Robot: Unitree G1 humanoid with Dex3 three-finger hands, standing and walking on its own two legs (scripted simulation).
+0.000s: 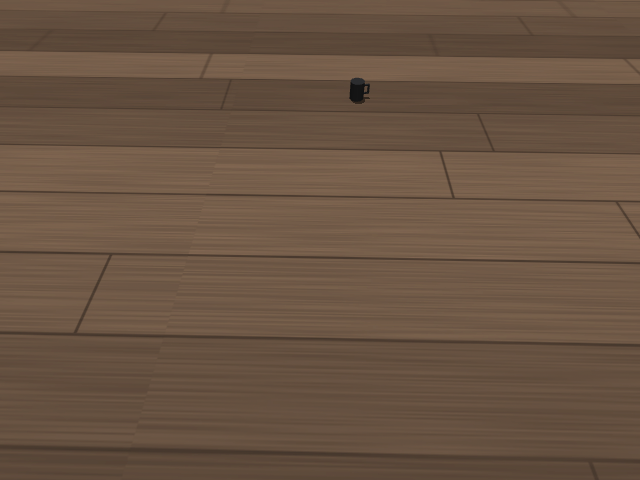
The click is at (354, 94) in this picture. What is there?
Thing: mug
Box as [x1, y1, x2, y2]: [350, 78, 369, 101]
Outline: 353,78 351,79 350,83 350,99 358,101 362,99 364,93 368,93 369,84 365,84 364,80 361,78
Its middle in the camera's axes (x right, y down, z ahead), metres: +0.24 -0.89 +2.33
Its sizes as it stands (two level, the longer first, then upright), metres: 0.117 0.083 0.106
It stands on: the floor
